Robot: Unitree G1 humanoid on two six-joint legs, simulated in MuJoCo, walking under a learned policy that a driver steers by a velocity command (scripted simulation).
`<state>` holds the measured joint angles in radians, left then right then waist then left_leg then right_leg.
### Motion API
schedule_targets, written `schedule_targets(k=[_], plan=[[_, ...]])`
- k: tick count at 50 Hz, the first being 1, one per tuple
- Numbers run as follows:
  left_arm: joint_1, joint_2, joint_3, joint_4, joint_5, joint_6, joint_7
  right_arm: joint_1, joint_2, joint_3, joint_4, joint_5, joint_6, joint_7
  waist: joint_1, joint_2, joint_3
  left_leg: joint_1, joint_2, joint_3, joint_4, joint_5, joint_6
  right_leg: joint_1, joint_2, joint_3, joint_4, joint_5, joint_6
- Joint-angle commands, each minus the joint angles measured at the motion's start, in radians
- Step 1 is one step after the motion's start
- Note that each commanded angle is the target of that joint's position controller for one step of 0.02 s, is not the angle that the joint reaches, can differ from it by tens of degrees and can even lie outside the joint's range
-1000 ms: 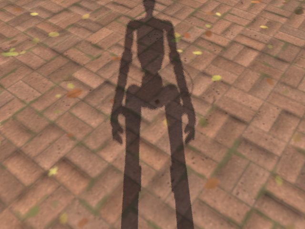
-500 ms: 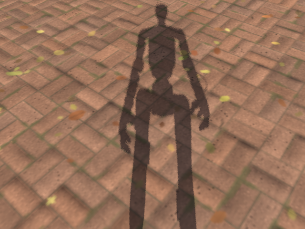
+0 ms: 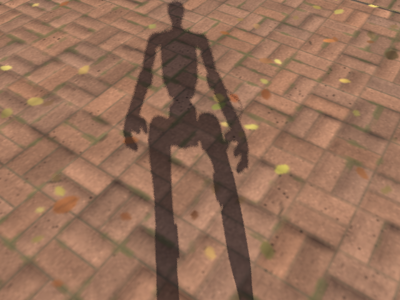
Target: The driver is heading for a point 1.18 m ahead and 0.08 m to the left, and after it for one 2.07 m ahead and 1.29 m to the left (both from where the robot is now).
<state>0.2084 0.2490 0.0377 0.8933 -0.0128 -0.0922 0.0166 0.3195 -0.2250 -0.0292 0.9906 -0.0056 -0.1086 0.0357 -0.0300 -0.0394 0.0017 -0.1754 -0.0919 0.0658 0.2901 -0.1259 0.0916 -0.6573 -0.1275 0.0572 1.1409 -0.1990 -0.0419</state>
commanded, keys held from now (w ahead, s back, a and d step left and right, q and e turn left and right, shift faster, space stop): w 1.00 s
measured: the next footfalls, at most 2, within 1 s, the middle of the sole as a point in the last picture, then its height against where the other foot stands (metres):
right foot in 0.30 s outside the picture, level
left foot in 0.86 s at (181, 262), level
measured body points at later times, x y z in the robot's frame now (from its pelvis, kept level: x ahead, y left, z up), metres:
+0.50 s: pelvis +0.28 -0.08 +0.00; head +0.29 -0.10 +0.45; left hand +0.33 +0.18 -0.12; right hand +0.36 -0.35 -0.14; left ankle +0.28 +0.08 -0.66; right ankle +0.30 -0.16 -0.74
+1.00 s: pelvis +0.55 -0.01 -0.01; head +0.58 +0.00 +0.44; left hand +0.58 +0.25 -0.15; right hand +0.67 -0.27 -0.13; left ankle +0.61 +0.07 -0.74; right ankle +0.44 -0.16 -0.65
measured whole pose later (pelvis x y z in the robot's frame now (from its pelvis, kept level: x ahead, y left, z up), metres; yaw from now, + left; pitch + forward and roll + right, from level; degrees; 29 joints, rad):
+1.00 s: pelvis +0.55 -0.01 -0.01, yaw +1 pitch +2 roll +0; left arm 0.31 0.25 0.05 0.97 -0.02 -0.10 0.00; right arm 0.16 -0.24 -0.05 0.90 0.00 -0.10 0.04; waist 0.00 -0.02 0.03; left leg -0.36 -0.04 0.07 0.47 -0.15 0.07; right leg -0.39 -0.04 0.03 1.19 -0.37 -0.05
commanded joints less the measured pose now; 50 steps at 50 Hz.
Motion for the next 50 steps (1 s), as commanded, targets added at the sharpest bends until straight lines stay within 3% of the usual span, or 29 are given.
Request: schedule_targets(k=[1,5,10,12,13,14,15,16,17,18,19,20,21,22,23,25,28,32,38,41,42,43,44,45,46,47,48,49,50], plan=[[0.036,0.045,0.014,-0.042,0.013,0.004,0.007,-0.039,-0.131,-0.020,-0.054,0.001,-0.018,-0.020,0.047,0.079,0.056,-0.104,0.279,-0.210,-0.207,0.066,0.171,-0.027,-0.042,0.001,-0.137,0.156,0.028],[-0.126,0.029,0.007,-0.085,0.004,-0.008,-0.006,0.041,-0.159,-0.025,-0.038,0.016,-0.005,-0.035,-0.011,0.078,0.055,-0.012,0.266,-0.164,-0.192,0.083,0.128,-0.003,0.001,-0.034,-0.425,0.304,0.036],[-0.251,0.041,0.002,-0.134,-0.009,-0.016,-0.036,0.115,-0.170,-0.031,-0.005,0.026,0.016,-0.038,-0.049,0.091,0.083,0.143,0.324,-0.176,-0.123,0.057,0.114,-0.001,0.031,-0.043,-0.580,0.225,0.020],[-0.235,0.062,0.008,-0.142,-0.010,-0.025,-0.047,0.108,-0.181,-0.037,-0.002,0.027,0.026,-0.041,-0.026,0.103,0.072,0.189,0.349,-0.191,-0.071,0.099,0.098,0.049,0.046,-0.050,-0.621,0.144,-0.008],[-0.188,0.078,0.016,-0.133,-0.009,-0.030,-0.049,0.091,-0.189,-0.040,-0.005,0.027,0.032,-0.041,0.006,0.114,0.048,0.194,0.348,-0.185,-0.019,0.196,0.087,0.126,0.067,-0.069,-0.640,0.112,-0.024],[-0.080,0.109,0.035,-0.103,-0.007,-0.032,-0.047,0.069,-0.183,-0.037,-0.012,0.024,0.037,-0.041,0.067,0.111,-0.013,0.181,0.309,-0.151,0.110,0.365,0.066,0.274,0.101,-0.097,-0.663,0.099,-0.047],[0.114,0.172,0.063,-0.048,-0.004,-0.035,-0.040,0.060,-0.148,-0.023,-0.026,0.011,0.039,-0.040,0.143,0.078,-0.141,0.076,0.247,-0.097,0.351,0.402,0.034,0.543,0.066,-0.053,-0.644,0.123,-0.090],[0.273,0.290,0.091,-0.022,0.016,-0.030,-0.035,0.138,-0.054,0.008,-0.054,-0.001,0.023,-0.035,0.147,-0.132,-0.309,-0.290,0.113,-0.018,0.761,0.079,-0.036,0.949,-0.194,0.328,-0.662,0.086,-0.222],[0.307,0.251,0.080,-0.007,0.012,-0.025,-0.041,0.174,-0.027,0.019,-0.040,0.019,-0.005,-0.028,0.138,-0.266,-0.398,-0.519,0.025,-0.126,0.975,-0.421,-0.051,1.078,-0.294,0.685,-0.827,-0.033,-0.309],[0.233,0.174,0.056,-0.021,0.006,-0.028,-0.042,0.094,-0.143,-0.009,-0.054,0.043,-0.023,-0.024,0.133,-0.165,-0.267,-0.614,0.095,-0.189,1.063,-0.383,-0.028,0.973,-0.259,0.587,-0.841,-0.066,-0.255],[0.137,0.132,0.042,-0.045,0.006,-0.026,-0.040,0.012,-0.164,-0.015,-0.079,0.050,-0.029,-0.025,0.108,-0.098,-0.169,-0.615,0.151,-0.162,1.044,-0.286,-0.015,0.830,-0.221,0.426,-0.852,0.000,-0.214],[0.060,0.103,0.031,-0.057,0.009,-0.025,-0.045,-0.027,-0.151,-0.017,-0.085,0.039,-0.024,-0.031,0.075,-0.023,-0.099,-0.570,0.192,-0.140,0.980,-0.206,-0.020,0.687,-0.175,0.315,-0.890,0.086,-0.195],[0.023,0.076,0.023,-0.061,0.014,-0.027,-0.049,-0.030,-0.142,-0.025,-0.085,0.026,-0.011,-0.036,0.045,-0.024,-0.062,-0.517,0.223,-0.142,0.913,-0.153,-0.024,0.596,-0.133,0.237,-0.925,0.131,-0.176],[0.018,0.064,0.019,-0.052,0.018,-0.028,-0.053,-0.011,-0.118,-0.025,-0.080,0.023,0.004,-0.037,0.023,-0.038,-0.046,-0.465,0.233,-0.138,0.881,-0.122,-0.029,0.540,-0.109,0.191,-0.956,0.153,-0.169],[0.035,0.068,0.021,-0.040,0.018,-0.031,-0.054,0.006,-0.094,-0.023,-0.074,0.022,0.016,-0.038,0.014,-0.038,-0.039,-0.444,0.232,-0.128,0.862,-0.105,-0.036,0.511,-0.096,0.159,-0.974,0.200,-0.177],[0.071,0.096,0.029,-0.016,0.018,-0.034,-0.048,-0.016,-0.088,-0.026,-0.086,0.018,0.028,-0.041,0.004,-0.023,-0.013,-0.482,0.236,-0.121,0.806,-0.051,-0.050,0.501,-0.090,0.107,-0.997,0.287,-0.188],[0.121,0.112,0.032,0.008,0.017,-0.025,-0.030,-0.134,-0.086,-0.030,-0.127,0.010,0.029,-0.041,0.027,-0.011,0.017,-0.569,0.238,-0.117,0.645,0.079,-0.070,0.540,-0.088,0.066,-1.014,0.333,-0.183],[0.174,0.125,0.032,0.032,0.008,-0.017,-0.016,-0.277,-0.065,-0.023,-0.166,0.015,0.021,-0.030,0.069,-0.019,0.048,-0.530,0.206,-0.084,0.411,0.234,-0.071,0.558,-0.061,0.009,-1.035,0.272,-0.154],[0.251,0.136,0.042,0.084,-0.003,0.006,-0.006,-0.419,-0.072,-0.017,-0.224,0.027,0.007,0.000,0.100,-0.021,0.099,-0.558,0.180,-0.077,0.259,0.162,-0.039,0.733,-0.128,0.015,-0.974,0.278,-0.145],[0.216,0.158,0.051,0.083,-0.004,0.018,-0.001,-0.354,-0.107,-0.031,-0.218,0.027,-0.003,0.010,0.045,-0.048,0.047,-0.402,0.134,-0.040,0.224,0.059,-0.001,0.766,-0.138,0.005,-0.870,0.506,-0.120],[0.192,0.161,0.051,0.078,-0.002,0.023,-0.001,-0.256,-0.135,-0.048,-0.190,0.025,-0.004,0.007,-0.011,-0.057,-0.014,-0.252,0.096,-0.007,0.211,0.054,0.019,0.748,-0.111,-0.020,-0.758,0.672,-0.103],[0.179,0.139,0.042,0.069,0.004,0.027,-0.002,-0.077,-0.184,-0.074,-0.134,0.024,-0.003,0.000,-0.088,-0.038,-0.120,-0.002,0.093,-0.012,0.219,0.078,0.050,0.659,-0.054,-0.059,-0.552,0.704,-0.074],[0.195,0.106,0.025,0.043,0.024,0.025,-0.002,0.109,-0.268,-0.095,-0.098,0.011,0.001,-0.011,-0.133,0.107,-0.276,0.318,0.305,-0.269,0.229,0.085,0.119,0.420,0.022,-0.106,-0.207,0.358,-0.037],[0.326,-0.036,-0.012,0.052,0.011,-0.001,-0.017,0.138,-0.299,-0.097,-0.082,0.006,0.004,-0.003,-0.052,0.364,-0.394,0.599,0.495,-0.751,0.079,-0.113,0.272,0.047,0.202,-0.028,0.096,-0.352,0.012],[0.251,0.079,0.012,0.057,-0.015,-0.024,-0.021,0.103,-0.205,-0.072,-0.090,0.016,0.001,-0.002,-0.083,0.245,-0.328,0.546,0.461,-0.762,0.020,-0.198,0.226,-0.061,0.147,0.085,0.206,-0.368,-0.009],[0.151,0.129,0.026,0.023,-0.034,-0.038,-0.022,0.013,-0.165,-0.060,-0.108,0.020,-0.001,-0.006,-0.066,0.193,-0.189,0.405,0.433,-0.605,0.003,-0.141,0.180,-0.110,0.097,0.057,0.204,-0.274,-0.025],[0.100,0.127,0.028,0.012,-0.029,-0.039,-0.013,-0.074,-0.145,-0.051,-0.127,0.015,-0.003,-0.005,-0.029,0.092,-0.119,0.248,0.400,-0.489,-0.023,-0.030,0.157,-0.062,0.041,0.029,0.156,-0.172,-0.023],[0.077,0.119,0.036,0.009,-0.012,-0.032,-0.006,-0.118,-0.118,-0.044,-0.131,0.006,-0.005,-0.001,-0.001,0.070,-0.067,0.127,0.362,-0.405,-0.054,0.049,0.145,-0.016,0.011,0.020,0.099,-0.119,-0.019],[0.103,0.099,0.039,0.012,-0.007,-0.018,-0.005,-0.128,-0.097,-0.037,-0.125,-0.004,-0.007,0.001,0.032,0.097,-0.061,0.061,0.337,-0.352,-0.083,0.077,0.137,0.047,-0.014,0.027,0.065,-0.083,-0.019]])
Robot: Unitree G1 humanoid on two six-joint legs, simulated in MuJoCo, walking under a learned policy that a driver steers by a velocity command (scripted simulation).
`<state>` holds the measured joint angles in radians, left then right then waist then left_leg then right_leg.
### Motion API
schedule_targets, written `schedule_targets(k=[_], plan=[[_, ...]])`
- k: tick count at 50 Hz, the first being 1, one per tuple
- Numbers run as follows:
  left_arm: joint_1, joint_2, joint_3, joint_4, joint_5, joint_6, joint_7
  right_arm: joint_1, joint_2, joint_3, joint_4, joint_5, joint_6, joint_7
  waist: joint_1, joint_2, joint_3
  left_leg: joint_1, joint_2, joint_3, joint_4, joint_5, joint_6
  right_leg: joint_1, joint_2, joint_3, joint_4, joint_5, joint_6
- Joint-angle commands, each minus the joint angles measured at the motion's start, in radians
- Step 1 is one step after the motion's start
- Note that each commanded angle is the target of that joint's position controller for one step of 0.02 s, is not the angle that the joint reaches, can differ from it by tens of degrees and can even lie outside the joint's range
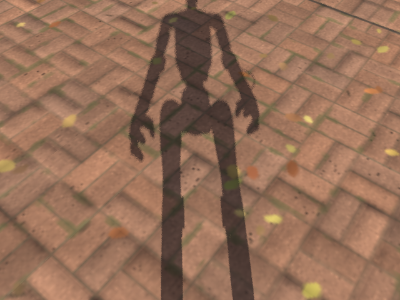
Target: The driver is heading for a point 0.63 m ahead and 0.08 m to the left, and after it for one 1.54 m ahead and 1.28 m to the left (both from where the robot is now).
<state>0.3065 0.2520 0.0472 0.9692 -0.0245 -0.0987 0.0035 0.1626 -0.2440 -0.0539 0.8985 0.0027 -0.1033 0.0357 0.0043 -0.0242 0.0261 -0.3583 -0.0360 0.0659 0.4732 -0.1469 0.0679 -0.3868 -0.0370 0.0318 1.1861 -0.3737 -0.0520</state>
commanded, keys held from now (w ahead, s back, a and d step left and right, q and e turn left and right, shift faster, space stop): w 0.52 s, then w+q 0.30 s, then q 0.18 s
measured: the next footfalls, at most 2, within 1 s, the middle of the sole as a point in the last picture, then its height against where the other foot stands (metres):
right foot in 0.44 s outside the picture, level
left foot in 1.00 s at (178, 239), level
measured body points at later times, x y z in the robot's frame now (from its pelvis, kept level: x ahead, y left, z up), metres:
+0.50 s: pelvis +0.27 -0.06 -0.01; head +0.31 -0.07 +0.44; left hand +0.46 +0.19 -0.11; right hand +0.24 -0.32 -0.16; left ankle +0.09 +0.08 -0.68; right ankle +0.38 -0.15 -0.74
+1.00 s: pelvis +0.53 -0.02 -0.02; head +0.57 -0.01 +0.43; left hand +0.50 +0.25 -0.16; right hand +0.76 -0.23 -0.12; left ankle +0.65 +0.08 -0.74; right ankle +0.38 -0.15 -0.72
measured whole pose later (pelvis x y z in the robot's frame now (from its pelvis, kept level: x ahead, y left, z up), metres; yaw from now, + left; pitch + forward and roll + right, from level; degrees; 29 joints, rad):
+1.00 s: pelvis +0.53 -0.02 -0.02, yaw +12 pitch +2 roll -2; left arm 0.30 0.24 0.06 0.97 -0.01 -0.05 0.04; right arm 0.07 -0.24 -0.07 0.81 0.01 -0.06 0.05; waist 0.03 0.03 0.03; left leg -0.51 0.01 0.05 0.54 0.00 0.10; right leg 0.02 -0.03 -0.25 0.51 -0.47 0.02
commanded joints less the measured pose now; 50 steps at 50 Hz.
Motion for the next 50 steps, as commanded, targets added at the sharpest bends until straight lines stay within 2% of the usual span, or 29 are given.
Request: schedule_targets(k=[1,3,5,7,11,16,19,20,21,22,23,24,25,26,27,28,29,30,31,33,37,41,43,45,47,48,49,50], plan=[[0.025,0.071,0.028,-0.060,0.005,0.001,0.008,0.037,-0.073,-0.012,-0.023,-0.013,-0.014,0.003,0.010,0.094,-0.078,0.210,0.267,-0.321,-0.293,0.111,0.165,-0.195,-0.111,0.048,-0.010,0.105,-0.005],[0.012,0.055,0.029,-0.066,0.008,0.018,0.012,0.069,-0.098,-0.017,-0.002,-0.008,-0.018,-0.004,0.020,0.088,-0.045,0.171,0.257,-0.265,-0.331,0.154,0.177,-0.213,-0.121,0.035,-0.070,0.139,0.010],[-0.066,0.063,0.033,-0.094,0.016,0.023,0.015,0.102,-0.126,-0.024,0.012,-0.008,-0.015,-0.018,0.007,0.070,-0.014,0.185,0.259,-0.237,-0.353,0.187,0.180,-0.290,-0.127,0.030,-0.164,0.226,0.031],[-0.136,0.059,0.034,-0.116,0.021,0.022,0.012,0.137,-0.129,-0.023,0.024,-0.005,-0.007,-0.030,-0.011,0.067,-0.001,0.217,0.249,-0.206,-0.359,0.206,0.166,-0.336,-0.123,0.024,-0.272,0.328,0.043],[-0.267,0.036,0.023,-0.151,0.015,0.013,-0.001,0.194,-0.136,-0.021,0.046,0.004,0.001,-0.039,-0.052,0.077,0.024,0.248,0.218,-0.140,-0.365,0.190,0.131,-0.302,-0.086,-0.013,-0.495,0.481,0.042],[-0.400,0.038,0.012,-0.201,0.004,0.002,-0.029,0.273,-0.147,-0.027,0.090,0.011,0.020,-0.042,-0.091,0.081,0.066,0.395,0.272,-0.142,-0.311,0.195,0.130,-0.329,-0.056,-0.028,-0.628,0.425,0.025],[-0.380,0.064,0.018,-0.212,0.001,-0.008,-0.044,0.257,-0.164,-0.036,0.097,0.015,0.032,-0.049,-0.054,0.104,0.046,0.457,0.306,-0.147,-0.235,0.327,0.108,-0.254,-0.032,-0.040,-0.675,0.322,-0.013],[-0.321,0.087,0.028,-0.198,0.003,-0.010,-0.045,0.234,-0.174,-0.039,0.092,0.016,0.036,-0.050,-0.017,0.119,0.009,0.455,0.298,-0.135,-0.173,0.475,0.096,-0.152,-0.003,-0.063,-0.685,0.297,-0.030],[-0.196,0.118,0.048,-0.160,0.006,-0.011,-0.041,0.207,-0.170,-0.037,0.086,0.016,0.041,-0.050,0.052,0.116,-0.064,0.427,0.260,-0.101,-0.034,0.624,0.075,0.025,0.033,-0.093,-0.705,0.309,-0.054],[-0.010,0.175,0.073,-0.106,0.012,-0.010,-0.033,0.198,-0.141,-0.025,0.072,0.009,0.041,-0.049,0.124,0.085,-0.186,0.291,0.204,-0.062,0.193,0.574,0.042,0.310,-0.011,-0.042,-0.677,0.340,-0.096],[0.141,0.279,0.097,-0.080,0.033,-0.006,-0.025,0.289,-0.049,0.004,0.051,-0.005,0.027,-0.042,0.114,-0.123,-0.354,-0.083,0.070,-0.013,0.593,0.167,-0.023,0.720,-0.276,0.351,-0.687,0.287,-0.230],[0.158,0.237,0.081,-0.068,0.022,-0.002,-0.029,0.314,-0.021,0.016,0.067,0.009,0.001,-0.034,0.105,-0.249,-0.446,-0.293,-0.028,-0.129,0.807,-0.413,-0.040,0.830,-0.381,0.705,-0.861,0.170,-0.313],[0.083,0.171,0.059,-0.081,0.013,-0.004,-0.029,0.229,-0.123,-0.011,0.050,0.035,-0.018,-0.028,0.105,-0.167,-0.309,-0.392,0.043,-0.186,0.891,-0.386,-0.018,0.721,-0.341,0.601,-0.881,0.105,-0.256],[-0.006,0.130,0.047,-0.104,0.015,-0.003,-0.027,0.147,-0.141,-0.014,0.026,0.046,-0.026,-0.029,0.083,-0.106,-0.196,-0.403,0.098,-0.156,0.871,-0.296,-0.003,0.568,-0.302,0.448,-0.900,0.141,-0.215],[-0.080,0.100,0.036,-0.113,0.023,-0.005,-0.030,0.114,-0.128,-0.017,0.025,0.040,-0.021,-0.036,0.048,-0.032,-0.116,-0.359,0.141,-0.138,0.804,-0.215,-0.005,0.409,-0.265,0.329,-0.940,0.213,-0.190],[-0.119,0.068,0.027,-0.116,0.031,-0.012,-0.032,0.120,-0.120,-0.026,0.032,0.030,-0.004,-0.043,0.014,-0.035,-0.078,-0.298,0.173,-0.146,0.739,-0.164,-0.004,0.309,-0.227,0.244,-0.976,0.252,-0.164],[-0.129,0.058,0.025,-0.108,0.037,-0.015,-0.035,0.150,-0.094,-0.026,0.042,0.030,0.014,-0.044,-0.009,-0.057,-0.065,-0.242,0.185,-0.152,0.712,-0.134,-0.006,0.248,-0.211,0.193,-1.008,0.262,-0.154],[-0.116,0.062,0.027,-0.097,0.038,-0.020,-0.034,0.169,-0.068,-0.024,0.050,0.030,0.029,-0.046,-0.017,-0.058,-0.055,-0.220,0.187,-0.152,0.694,-0.120,-0.009,0.212,-0.204,0.155,-1.032,0.285,-0.157],[-0.100,0.074,0.030,-0.084,0.039,-0.024,-0.030,0.169,-0.059,-0.026,0.048,0.032,0.039,-0.048,-0.023,-0.055,-0.038,-0.231,0.185,-0.158,0.678,-0.094,-0.013,0.194,-0.202,0.115,-1.051,0.313,-0.161],[-0.074,0.101,0.038,-0.067,0.046,-0.028,-0.018,0.118,-0.066,-0.032,0.029,0.030,0.049,-0.051,-0.020,-0.038,-0.008,-0.308,0.178,-0.187,0.613,-0.008,-0.022,0.206,-0.205,0.059,-1.073,0.358,-0.159],[-0.054,0.109,0.038,-0.055,0.045,-0.024,0.003,0.028,-0.064,-0.039,-0.003,0.019,0.043,-0.038,-0.004,-0.031,0.011,-0.365,0.148,-0.194,0.418,0.197,-0.032,0.260,-0.189,-0.056,-1.084,0.420,-0.124],[0.000,0.120,0.038,-0.033,0.036,-0.016,0.017,-0.101,-0.035,-0.023,-0.054,0.014,0.041,-0.016,0.044,-0.015,0.055,-0.362,0.139,-0.114,0.255,0.275,-0.027,0.325,-0.198,-0.140,-1.094,0.440,-0.102],[0.007,0.127,0.039,-0.026,0.033,0.001,0.024,-0.158,-0.024,-0.016,-0.092,0.007,0.040,-0.003,0.054,-0.007,0.084,-0.368,0.124,-0.071,0.182,0.246,-0.021,0.379,-0.206,-0.189,-1.029,0.614,-0.091],[0.009,0.148,0.045,-0.026,0.024,0.025,0.034,-0.176,-0.027,-0.016,-0.127,0.002,0.041,0.012,0.050,-0.027,0.064,-0.329,0.095,-0.016,0.152,0.171,-0.013,0.424,-0.222,-0.215,-0.935,0.803,-0.079],[-0.019,0.179,0.054,-0.043,0.011,0.042,0.046,-0.107,-0.066,-0.032,-0.137,0.004,0.043,0.024,0.005,-0.073,-0.002,-0.215,0.038,0.031,0.145,0.070,0.014,0.456,-0.225,-0.226,-0.797,1.058,-0.055],[-0.042,0.190,0.058,-0.054,0.007,0.050,0.052,-0.015,-0.100,-0.048,-0.123,0.007,0.042,0.028,-0.043,-0.085,-0.051,-0.113,0.002,0.045,0.124,0.042,0.033,0.450,-0.215,-0.228,-0.674,1.129,-0.038],[-0.067,0.192,0.057,-0.068,0.003,0.055,0.053,0.116,-0.152,-0.074,-0.094,0.008,0.039,0.023,-0.111,-0.060,-0.117,0.061,-0.030,0.037,0.023,0.135,0.064,0.404,-0.175,-0.239,-0.486,1.062,-0.003],[-0.047,0.177,0.050,-0.089,0.020,0.045,0.047,0.202,-0.238,-0.100,-0.086,0.002,0.042,-0.002,-0.142,0.058,-0.203,0.319,0.083,-0.136,0.004,0.477,0.123,0.201,-0.111,-0.242,-0.192,0.715,0.061]])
